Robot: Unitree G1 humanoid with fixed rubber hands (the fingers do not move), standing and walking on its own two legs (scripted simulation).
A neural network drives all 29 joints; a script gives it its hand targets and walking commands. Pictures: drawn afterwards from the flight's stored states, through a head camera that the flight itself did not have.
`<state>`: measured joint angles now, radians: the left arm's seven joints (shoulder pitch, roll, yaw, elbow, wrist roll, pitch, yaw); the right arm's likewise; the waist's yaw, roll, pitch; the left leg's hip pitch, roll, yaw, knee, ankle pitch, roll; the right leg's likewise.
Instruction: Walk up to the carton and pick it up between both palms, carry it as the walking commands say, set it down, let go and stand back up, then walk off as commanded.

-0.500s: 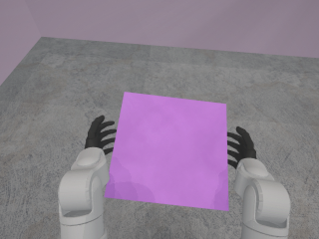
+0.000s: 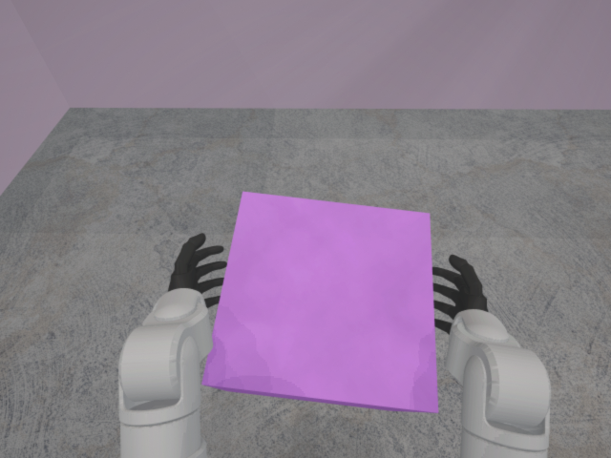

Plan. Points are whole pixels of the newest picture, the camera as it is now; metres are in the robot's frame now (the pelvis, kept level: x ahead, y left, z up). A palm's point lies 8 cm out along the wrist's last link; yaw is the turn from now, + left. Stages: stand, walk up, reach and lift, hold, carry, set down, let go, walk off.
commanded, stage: carry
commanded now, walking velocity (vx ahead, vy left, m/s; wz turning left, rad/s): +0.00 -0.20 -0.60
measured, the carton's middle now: (321, 308) +0.31 +0.01 +0.01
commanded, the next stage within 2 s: hold in 1.72 s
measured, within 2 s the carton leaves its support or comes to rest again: neither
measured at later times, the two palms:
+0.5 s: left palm (270, 336) +0.24 +0.07 +0.07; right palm (568, 402) +0.19 -0.24 +0.07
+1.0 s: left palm (223, 361) +0.20 +0.11 +0.08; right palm (543, 442) +0.14 -0.20 +0.08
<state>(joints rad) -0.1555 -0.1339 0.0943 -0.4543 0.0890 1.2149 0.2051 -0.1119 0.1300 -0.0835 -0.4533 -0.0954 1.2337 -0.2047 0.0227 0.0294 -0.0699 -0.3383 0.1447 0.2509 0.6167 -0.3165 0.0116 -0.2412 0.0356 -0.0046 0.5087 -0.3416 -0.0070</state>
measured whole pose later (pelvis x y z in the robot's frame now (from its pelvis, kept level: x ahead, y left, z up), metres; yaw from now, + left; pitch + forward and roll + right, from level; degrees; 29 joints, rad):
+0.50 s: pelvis -0.05 -0.05 -0.01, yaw -7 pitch +1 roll +1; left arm -0.15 -0.13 0.11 -0.41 0.09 1.19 0.18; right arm -0.12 0.13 -0.08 -0.45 -0.09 1.24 -0.22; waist -0.02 -0.01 0.04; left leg -0.55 0.14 0.13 1.08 -0.54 -0.06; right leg -0.37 0.02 -0.01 0.65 -0.30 -0.04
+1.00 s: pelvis -0.08 +0.00 -0.01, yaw -11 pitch +1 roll +0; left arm -0.14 -0.13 0.10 -0.41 0.09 1.22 0.21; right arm -0.11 0.13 -0.08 -0.38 -0.12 1.23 -0.18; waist 0.02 -0.03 -0.04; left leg -0.35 0.09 0.19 0.63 -0.30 0.02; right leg -0.37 -0.01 -0.01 0.60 -0.25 0.00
